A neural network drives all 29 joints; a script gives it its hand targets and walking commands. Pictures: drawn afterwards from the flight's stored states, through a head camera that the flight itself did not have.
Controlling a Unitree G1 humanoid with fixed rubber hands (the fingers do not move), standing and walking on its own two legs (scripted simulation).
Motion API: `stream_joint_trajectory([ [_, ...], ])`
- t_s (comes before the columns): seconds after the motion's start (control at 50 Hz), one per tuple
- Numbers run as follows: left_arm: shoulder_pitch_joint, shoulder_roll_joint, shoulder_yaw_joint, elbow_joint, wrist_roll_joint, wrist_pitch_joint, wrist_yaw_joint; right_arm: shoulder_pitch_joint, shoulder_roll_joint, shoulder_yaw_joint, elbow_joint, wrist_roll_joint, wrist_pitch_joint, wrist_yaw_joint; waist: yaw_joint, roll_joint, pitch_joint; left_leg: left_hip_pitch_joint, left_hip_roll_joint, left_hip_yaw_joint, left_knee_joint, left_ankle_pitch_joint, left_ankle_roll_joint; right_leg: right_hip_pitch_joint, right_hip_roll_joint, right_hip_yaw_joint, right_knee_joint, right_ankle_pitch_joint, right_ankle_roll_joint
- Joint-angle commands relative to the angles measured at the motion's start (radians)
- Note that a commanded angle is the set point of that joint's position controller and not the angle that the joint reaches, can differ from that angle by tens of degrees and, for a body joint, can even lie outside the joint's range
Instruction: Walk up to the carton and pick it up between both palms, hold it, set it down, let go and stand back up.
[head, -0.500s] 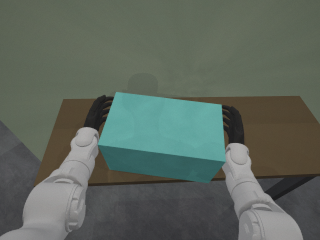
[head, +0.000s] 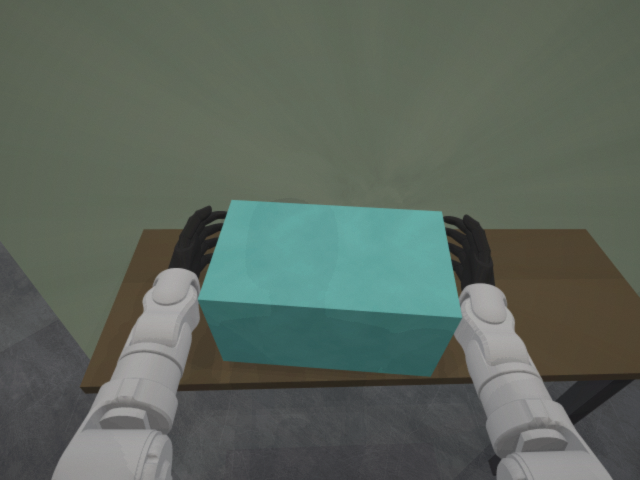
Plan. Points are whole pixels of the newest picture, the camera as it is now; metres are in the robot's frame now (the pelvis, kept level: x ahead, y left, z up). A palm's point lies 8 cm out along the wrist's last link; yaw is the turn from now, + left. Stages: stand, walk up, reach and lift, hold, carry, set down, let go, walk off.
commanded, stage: reach and lift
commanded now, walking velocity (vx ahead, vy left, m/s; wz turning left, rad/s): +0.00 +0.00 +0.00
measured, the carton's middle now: (330, 287) +0.37 -0.02 +0.06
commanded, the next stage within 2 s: hold in 1.60 s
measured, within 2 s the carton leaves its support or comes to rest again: neither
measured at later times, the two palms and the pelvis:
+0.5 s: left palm (168, 283) +0.33 +0.18 +0.12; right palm (481, 281) +0.33 -0.20 +0.12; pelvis -0.02 -0.01 +0.00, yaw +2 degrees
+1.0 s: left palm (154, 273) +0.33 +0.18 +0.14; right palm (479, 265) +0.34 -0.19 +0.14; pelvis -0.02 -0.01 +0.00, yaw +2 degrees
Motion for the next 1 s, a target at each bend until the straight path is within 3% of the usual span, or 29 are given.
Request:
stream_joint_trajectory([
  [0.0, -0.599, -0.643, -0.341, -0.360, 0.037, 0.014, -0.156, -0.557, 0.617, 0.401, -0.298, -0.011, 0.048, 0.155, 0.004, 0.011, -0.325, 0.217, -0.034, 0.000, -0.005, 0.443, -0.062, 0.119, 0.069, -0.016, 0.001, 0.250, -0.015],
  [0.04, -0.579, -0.647, -0.347, -0.419, 0.048, 0.049, -0.157, -0.580, 0.596, 0.418, -0.366, -0.006, 0.055, 0.165, 0.025, 0.014, -0.345, 0.235, -0.037, -0.002, -0.013, 0.445, -0.066, 0.132, 0.072, -0.024, 0.005, 0.230, -0.012],
  [0.06, -0.607, -0.663, -0.370, -0.468, 0.035, 0.053, -0.154, -0.579, 0.605, 0.411, -0.376, -0.008, 0.056, 0.165, 0.001, 0.011, -0.386, 0.252, -0.032, -0.006, -0.005, 0.464, -0.073, 0.129, 0.074, -0.028, 0.005, 0.246, -0.017],
  [0.08, -0.560, -0.635, -0.345, -0.459, 0.053, 0.072, -0.156, -0.572, 0.593, 0.410, -0.391, -0.010, 0.065, 0.165, 0.022, -0.005, -0.351, 0.238, -0.037, -0.001, -0.014, 0.449, -0.065, 0.135, 0.072, -0.025, 0.002, 0.247, -0.013],
  [0.1, -0.559, -0.614, -0.332, -0.463, 0.066, 0.088, -0.161, -0.525, 0.582, 0.391, -0.340, -0.028, 0.079, 0.167, 0.011, 0.001, -0.314, 0.220, -0.043, 0.006, -0.027, 0.398, -0.060, 0.142, 0.064, -0.022, 0.000, 0.225, -0.014],
  [0.12, -0.551, -0.616, -0.327, -0.494, 0.080, 0.107, -0.161, -0.543, 0.577, 0.393, -0.354, -0.020, 0.082, 0.172, 0.033, 0.002, -0.312, 0.227, -0.041, 0.009, -0.034, 0.403, -0.063, 0.154, 0.065, -0.025, 0.000, 0.228, -0.014],
  [0.16, -0.537, -0.610, -0.333, -0.493, 0.082, 0.135, -0.173, -0.517, 0.563, 0.363, -0.347, -0.043, 0.093, 0.172, -0.002, 0.003, -0.273, 0.206, -0.041, 0.017, -0.052, 0.349, -0.058, 0.140, 0.061, -0.034, -0.004, 0.203, -0.013],
  [0.18, -0.497, -0.603, -0.335, -0.515, 0.083, 0.155, -0.173, -0.519, 0.548, 0.386, -0.379, -0.036, 0.096, 0.177, 0.014, 0.010, -0.292, 0.227, -0.042, 0.017, -0.054, 0.384, -0.061, 0.161, 0.058, -0.035, -0.005, 0.223, -0.012],
  [0.2, -0.509, -0.610, -0.354, -0.538, 0.078, 0.156, -0.176, -0.502, 0.553, 0.361, -0.361, -0.037, 0.089, 0.176, -0.013, 0.012, -0.294, 0.232, -0.040, 0.013, -0.042, 0.388, -0.065, 0.150, 0.059, -0.040, -0.001, 0.233, -0.013],
  [0.22, -0.478, -0.597, -0.338, -0.548, 0.090, 0.174, -0.178, -0.494, 0.552, 0.384, -0.385, -0.027, 0.096, 0.176, 0.011, 0.008, -0.277, 0.232, -0.044, 0.018, -0.041, 0.401, -0.065, 0.166, 0.059, -0.039, -0.004, 0.245, -0.010],
  [0.26, -0.458, -0.581, -0.336, -0.573, 0.097, 0.192, -0.193, -0.481, 0.550, 0.377, -0.412, -0.035, 0.101, 0.170, -0.008, -0.015, -0.273, 0.202, -0.053, 0.023, -0.047, 0.369, -0.053, 0.194, 0.046, -0.036, 0.004, 0.287, -0.004],
  [0.28, -0.496, -0.612, -0.368, -0.623, 0.078, 0.191, -0.188, -0.508, 0.563, 0.385, -0.454, -0.030, 0.094, 0.173, -0.010, 0.010, -0.336, 0.220, -0.050, 0.015, -0.038, 0.399, -0.062, 0.190, 0.051, -0.045, 0.013, 0.306, -0.007],
  [0.34, -0.452, -0.588, -0.338, -0.612, 0.109, 0.225, -0.191, -0.480, 0.538, 0.364, -0.450, -0.050, 0.109, 0.174, -0.007, -0.020, -0.265, 0.198, -0.050, 0.019, -0.055, 0.327, -0.050, 0.167, 0.044, -0.050, 0.003, 0.235, -0.002],
  [0.38, -0.435, -0.574, -0.343, -0.627, 0.113, 0.248, -0.196, -0.487, 0.526, 0.360, -0.457, -0.051, 0.113, 0.179, -0.005, -0.004, -0.242, 0.185, -0.051, 0.020, -0.066, 0.292, -0.048, 0.164, 0.040, -0.053, 0.002, 0.220, -0.004],
  [0.4, -0.441, -0.592, -0.361, -0.682, 0.099, 0.259, -0.193, -0.496, 0.538, 0.387, -0.495, -0.038, 0.114, 0.181, 0.013, -0.003, -0.281, 0.210, -0.048, 0.019, -0.058, 0.339, -0.049, 0.176, 0.043, -0.056, 0.008, 0.248, -0.001],
  [0.42, -0.429, -0.581, -0.365, -0.668, 0.098, 0.268, -0.193, -0.482, 0.532, 0.382, -0.482, -0.033, 0.122, 0.180, -0.008, 0.006, -0.257, 0.213, -0.045, 0.016, -0.060, 0.341, -0.054, 0.170, 0.044, -0.054, 0.001, 0.239, -0.005],
  [0.5, -0.449, -0.599, -0.386, -0.726, 0.086, 0.289, -0.179, -0.556, 0.537, 0.400, -0.577, -0.021, 0.124, 0.192, -0.005, -0.010, -0.331, 0.208, -0.044, 0.006, -0.054, 0.318, -0.049, 0.165, 0.045, -0.062, 0.009, 0.208, -0.004],
  [0.56, -0.436, -0.577, -0.372, -0.699, 0.097, 0.323, -0.175, -0.534, 0.521, 0.371, -0.536, -0.027, 0.147, 0.199, -0.012, -0.010, -0.290, 0.209, -0.040, 0.008, -0.060, 0.263, -0.039, 0.141, 0.042, -0.066, 0.000, 0.160, -0.006],
  [0.58, -0.428, -0.564, -0.345, -0.680, 0.112, 0.337, -0.179, -0.539, 0.514, 0.362, -0.521, -0.027, 0.157, 0.203, 0.007, -0.016, -0.247, 0.195, -0.039, 0.011, -0.073, 0.231, -0.037, 0.136, 0.043, -0.068, -0.008, 0.116, -0.007],
  [0.62, -0.436, -0.541, -0.299, -0.644, 0.139, 0.362, -0.189, -0.534, 0.510, 0.326, -0.466, -0.041, 0.176, 0.209, 0.009, -0.021, -0.202, 0.176, -0.039, 0.018, -0.094, 0.159, -0.027, 0.130, 0.036, -0.063, -0.017, 0.066, -0.010],
  [0.64, -0.442, -0.554, -0.307, -0.651, 0.139, 0.371, -0.188, -0.539, 0.494, 0.301, -0.457, -0.046, 0.169, 0.217, -0.008, -0.013, -0.198, 0.165, -0.036, 0.016, -0.100, 0.137, -0.029, 0.122, 0.042, -0.074, -0.013, 0.040, -0.008],
  [0.7, -0.427, -0.578, -0.326, -0.726, 0.127, 0.392, -0.174, -0.576, 0.498, 0.349, -0.543, -0.011, 0.157, 0.222, 0.011, 0.008, -0.309, 0.241, -0.035, 0.015, -0.056, 0.301, -0.047, 0.160, 0.051, -0.075, 0.002, 0.160, -0.010],
  [0.76, -0.408, -0.565, -0.293, -0.713, 0.148, 0.408, -0.174, -0.550, 0.494, 0.336, -0.520, -0.004, 0.168, 0.219, 0.004, -0.004, -0.254, 0.237, -0.038, 0.015, -0.054, 0.301, -0.046, 0.157, 0.054, -0.070, -0.003, 0.158, -0.013],
  [0.78, -0.404, -0.552, -0.274, -0.708, 0.160, 0.420, -0.179, -0.549, 0.488, 0.332, -0.506, -0.008, 0.177, 0.220, 0.016, -0.017, -0.233, 0.220, -0.036, 0.018, -0.064, 0.275, -0.039, 0.161, 0.050, -0.070, -0.006, 0.142, -0.013],
  [0.8, -0.420, -0.549, -0.291, -0.718, 0.157, 0.427, -0.181, -0.541, 0.487, 0.324, -0.496, -0.011, 0.183, 0.222, 0.012, 0.009, -0.221, 0.211, -0.033, 0.018, -0.069, 0.264, -0.040, 0.161, 0.048, -0.072, -0.007, 0.126, -0.013],
  [0.84, -0.429, -0.551, -0.309, -0.758, 0.139, 0.427, -0.178, -0.553, 0.485, 0.330, -0.518, 0.002, 0.178, 0.225, -0.001, 0.010, -0.243, 0.229, -0.033, 0.015, -0.060, 0.285, -0.048, 0.150, 0.056, -0.071, -0.009, 0.135, -0.016],
  [0.88, -0.411, -0.553, -0.321, -0.773, 0.139, 0.439, -0.176, -0.560, 0.485, 0.348, -0.565, 0.009, 0.180, 0.222, 0.010, -0.002, -0.261, 0.234, -0.035, 0.014, -0.049, 0.330, -0.046, 0.168, 0.053, -0.074, -0.002, 0.180, -0.013],
  [0.9, -0.409, -0.564, -0.351, -0.824, 0.125, 0.440, -0.172, -0.546, 0.474, 0.354, -0.571, 0.029, 0.181, 0.220, 0.000, 0.025, -0.287, 0.264, -0.031, 0.006, -0.033, 0.390, -0.061, 0.165, 0.060, -0.074, 0.005, 0.216, -0.012],
  [0.98, -0.388, -0.557, -0.348, -0.840, 0.125, 0.463, -0.175, -0.559, 0.468, 0.374, -0.633, 0.040, 0.189, 0.207, -0.002, 0.007, -0.290, 0.267, -0.034, 0.006, -0.025, 0.380, -0.059, 0.174, 0.060, -0.074, 0.006, 0.221, -0.010],
])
